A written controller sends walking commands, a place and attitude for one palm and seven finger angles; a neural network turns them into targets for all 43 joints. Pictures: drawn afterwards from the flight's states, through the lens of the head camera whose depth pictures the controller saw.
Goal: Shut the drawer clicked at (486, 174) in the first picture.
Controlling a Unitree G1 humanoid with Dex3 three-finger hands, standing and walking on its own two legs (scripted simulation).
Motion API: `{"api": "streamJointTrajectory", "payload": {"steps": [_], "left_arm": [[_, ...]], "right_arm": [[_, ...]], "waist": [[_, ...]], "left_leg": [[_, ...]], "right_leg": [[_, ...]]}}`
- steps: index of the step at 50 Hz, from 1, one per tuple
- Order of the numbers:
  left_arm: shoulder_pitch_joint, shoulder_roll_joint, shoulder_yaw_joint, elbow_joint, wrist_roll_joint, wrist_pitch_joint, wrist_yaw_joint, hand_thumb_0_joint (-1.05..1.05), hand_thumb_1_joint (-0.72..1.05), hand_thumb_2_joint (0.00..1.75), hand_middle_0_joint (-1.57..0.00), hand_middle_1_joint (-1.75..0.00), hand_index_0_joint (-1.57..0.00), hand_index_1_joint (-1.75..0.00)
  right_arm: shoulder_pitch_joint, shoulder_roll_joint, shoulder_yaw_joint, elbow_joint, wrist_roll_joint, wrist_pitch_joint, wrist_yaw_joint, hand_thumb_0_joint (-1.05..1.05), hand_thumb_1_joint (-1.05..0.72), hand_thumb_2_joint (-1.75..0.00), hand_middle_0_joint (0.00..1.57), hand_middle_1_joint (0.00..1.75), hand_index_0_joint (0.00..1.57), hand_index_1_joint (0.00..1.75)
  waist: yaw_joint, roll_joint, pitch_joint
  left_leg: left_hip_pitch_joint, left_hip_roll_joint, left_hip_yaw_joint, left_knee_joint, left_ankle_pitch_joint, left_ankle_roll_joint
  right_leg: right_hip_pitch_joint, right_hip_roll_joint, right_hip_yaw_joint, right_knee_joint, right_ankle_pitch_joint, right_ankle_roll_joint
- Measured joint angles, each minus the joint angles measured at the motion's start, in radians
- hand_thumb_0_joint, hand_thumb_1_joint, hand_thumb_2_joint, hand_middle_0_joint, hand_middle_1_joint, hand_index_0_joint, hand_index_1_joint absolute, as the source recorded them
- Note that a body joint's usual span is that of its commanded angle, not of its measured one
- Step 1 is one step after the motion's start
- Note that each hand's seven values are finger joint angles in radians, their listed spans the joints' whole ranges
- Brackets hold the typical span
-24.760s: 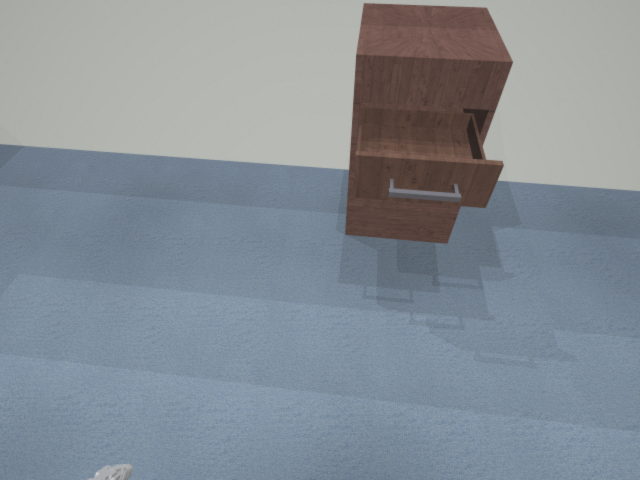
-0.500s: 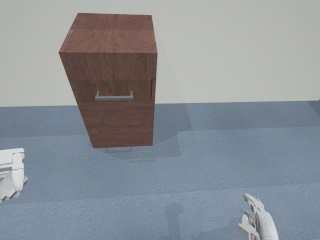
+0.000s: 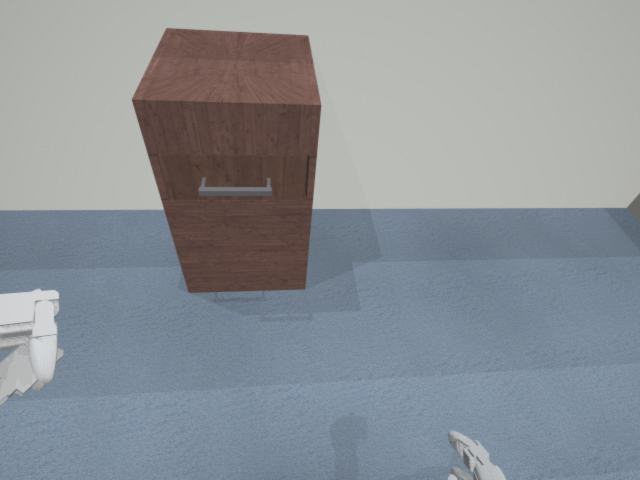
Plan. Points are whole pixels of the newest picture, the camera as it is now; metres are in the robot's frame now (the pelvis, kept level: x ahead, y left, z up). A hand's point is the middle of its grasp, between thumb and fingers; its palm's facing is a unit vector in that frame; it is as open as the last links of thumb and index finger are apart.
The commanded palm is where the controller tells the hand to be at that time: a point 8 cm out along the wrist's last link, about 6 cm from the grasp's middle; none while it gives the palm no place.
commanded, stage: let the arm hang, fingers relaxed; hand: left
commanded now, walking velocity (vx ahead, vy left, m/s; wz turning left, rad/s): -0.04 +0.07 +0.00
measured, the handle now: (236, 186) +0.87 +0.25 -0.22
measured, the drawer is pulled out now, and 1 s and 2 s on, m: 0.00 0.00 0.00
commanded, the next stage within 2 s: look to check the result in 1.18 s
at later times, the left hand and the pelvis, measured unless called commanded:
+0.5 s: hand out of the picture +0.05 +0.20 -0.16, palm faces +0.11 -0.97 -0.23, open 3.8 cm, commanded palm none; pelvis +0.00 -0.01 +0.00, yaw +6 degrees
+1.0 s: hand out of the picture +0.02 +0.17 -0.16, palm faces +0.10 -0.98 -0.18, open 7.3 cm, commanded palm none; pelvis +0.02 +0.00 +0.01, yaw +4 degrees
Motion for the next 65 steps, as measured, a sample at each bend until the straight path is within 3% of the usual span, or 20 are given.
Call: {"api": "streamJointTrajectory", "payload": {"steps": [2,4,6,9,11,14,17,19,22,25,32,41,49,65], "left_arm": [[-0.042,-0.013,-0.013,0.025,-0.002,-0.001,-0.004,0.02,0.89,0.90,-1.40,-1.60,-1.40,-1.60],[-0.065,-0.026,-0.011,0.044,-0.003,0.005,0.000,0.02,0.89,0.90,-1.40,-1.60,-1.40,-1.60],[-0.145,-0.056,-0.056,0.186,0.031,0.015,-0.035,0.01,0.89,0.90,-1.40,-1.60,-1.40,-1.60],[-0.311,-0.143,-0.143,0.591,0.055,0.159,-0.081,0.01,0.90,0.90,-1.38,-1.58,-1.38,-1.57],[-0.387,-0.184,-0.194,0.852,0.062,0.233,-0.095,0.01,0.91,0.90,-1.34,-1.54,-1.34,-1.54],[-0.427,-0.227,-0.278,1.123,0.059,0.277,-0.117,0.01,0.91,0.90,-1.26,-1.47,-1.26,-1.46],[-0.401,-0.267,-0.346,1.279,0.052,0.261,-0.126,0.02,0.91,0.90,-1.16,-1.38,-1.16,-1.37],[-0.410,-0.261,-0.327,1.324,0.049,0.225,-0.103,0.02,0.91,0.90,-1.09,-1.36,-1.09,-1.29],[-0.408,-0.223,-0.342,1.404,0.053,0.228,-0.122,0.02,0.90,0.90,-0.98,-1.26,-0.99,-1.17],[-0.393,-0.208,-0.348,1.486,0.049,0.231,-0.125,0.02,0.91,0.90,-0.87,-1.12,-0.87,-1.05],[-0.379,-0.215,-0.364,1.633,0.040,0.225,-0.127,0.02,0.91,0.90,-0.60,-0.78,-0.60,-0.75],[-0.397,-0.260,-0.382,1.737,0.036,0.206,-0.120,0.01,0.91,0.90,-0.30,-0.43,-0.30,-0.42],[-0.419,-0.297,-0.390,1.773,0.038,0.197,-0.117,0.01,0.91,0.90,-0.21,-0.33,-0.22,-0.32],[-0.423,-0.298,-0.382,1.798,0.036,0.191,-0.113,0.01,0.91,0.90,-0.20,-0.30,-0.20,-0.30]], "right_arm": [[-0.025,-0.024,-0.018,0.033,0.001,0.012,-0.005,0.01,-0.89,-0.90,0.20,0.30,0.21,0.30],[-0.029,-0.041,-0.030,0.056,0.006,0.018,-0.008,0.01,-0.90,-0.90,0.20,0.30,0.21,0.30],[-0.017,-0.081,-0.064,0.079,0.005,-0.006,0.032,0.01,-0.90,-0.90,0.20,0.30,0.20,0.30],[-0.045,-0.115,-0.083,0.124,-0.016,0.036,0.051,0.01,-0.90,-0.90,0.20,0.30,0.20,0.30],[-0.049,-0.106,-0.076,0.138,-0.031,0.047,0.048,0.01,-0.90,-0.90,0.20,0.30,0.20,0.29],[-0.043,-0.070,-0.051,0.157,-0.035,0.056,0.046,0.01,-0.90,-0.90,0.20,0.30,0.20,0.29],[-0.028,-0.041,-0.041,0.184,-0.020,0.073,0.048,0.01,-0.90,-0.90,0.20,0.30,0.20,0.29],[-0.016,-0.029,-0.050,0.217,-0.009,0.096,0.049,0.01,-0.90,-0.90,0.20,0.30,0.20,0.29],[0.008,-0.022,-0.063,0.270,-0.011,0.126,0.055,0.01,-0.90,-0.90,0.20,0.30,0.20,0.29],[0.030,-0.021,-0.072,0.309,-0.012,0.125,0.050,0.01,-0.90,-0.90,0.20,0.30,0.20,0.29],[0.057,-0.011,-0.068,0.395,-0.005,0.104,0.041,0.01,-0.90,-0.90,0.20,0.30,0.20,0.29],[0.011,-0.004,-0.068,0.460,0.002,0.087,0.028,0.01,-0.91,-0.90,0.20,0.30,0.20,0.29],[-0.012,-0.009,-0.074,0.487,0.003,0.083,0.025,0.01,-0.92,-0.90,0.20,0.30,0.20,0.29],[0.010,0.015,-0.071,0.525,0.005,0.081,0.022,0.00,-0.91,-0.90,0.20,0.30,0.20,0.29]], "waist": [[0.007,0.012,0.025],[0.014,0.001,0.019],[0.018,0.026,-0.019],[-0.004,0.042,-0.034],[-0.025,0.025,-0.020],[-0.031,-0.025,0.016],[-0.014,-0.064,0.043],[0.000,-0.053,0.063],[0.008,-0.022,0.056],[0.007,0.001,0.057],[0.019,0.020,0.058],[0.025,0.030,0.058],[0.022,0.027,0.051],[0.016,0.031,0.061]], "left_leg": [[-0.043,0.003,0.002,0.112,-0.014,-0.006],[-0.029,0.004,0.019,0.067,-0.013,-0.002],[-0.022,0.006,0.006,-0.005,0.069,0.014],[-0.054,-0.042,0.002,0.035,0.025,0.042],[-0.039,-0.068,-0.001,0.011,0.042,0.044],[-0.003,-0.078,0.006,-0.036,0.072,0.037],[0.000,-0.074,0.016,-0.035,0.073,0.017],[-0.010,-0.063,-0.015,-0.013,0.044,0.007],[-0.012,-0.049,-0.047,-0.031,0.020,0.006],[0.011,-0.038,-0.048,-0.087,0.121,0.005],[0.082,-0.051,-0.025,-0.214,0.154,0.011],[0.147,-0.060,-0.013,-0.282,0.177,0.014],[0.169,-0.058,-0.007,-0.298,0.177,0.011],[0.188,-0.049,-0.006,-0.307,0.168,0.002]], "right_leg": [[0.008,-0.003,-0.016,0.014,0.050,0.014],[0.017,-0.015,-0.019,0.026,0.016,0.031],[-0.035,-0.032,-0.035,0.119,-0.057,0.039],[-0.154,-0.036,0.065,0.402,-0.214,0.058],[-0.189,-0.029,0.112,0.484,-0.247,0.067],[-0.176,-0.023,0.123,0.405,-0.222,0.073],[-0.102,-0.018,0.119,0.181,-0.057,0.055],[-0.093,-0.004,0.092,0.160,0.011,0.030],[-0.066,0.011,0.058,0.094,0.018,0.015],[-0.043,0.020,0.058,0.047,0.039,0.020],[0.014,0.007,0.083,-0.063,0.089,0.033],[0.062,-0.003,0.096,-0.102,0.097,0.037],[0.078,-0.001,0.103,-0.110,0.095,0.036],[0.094,0.008,0.105,-0.117,0.088,0.027]]}}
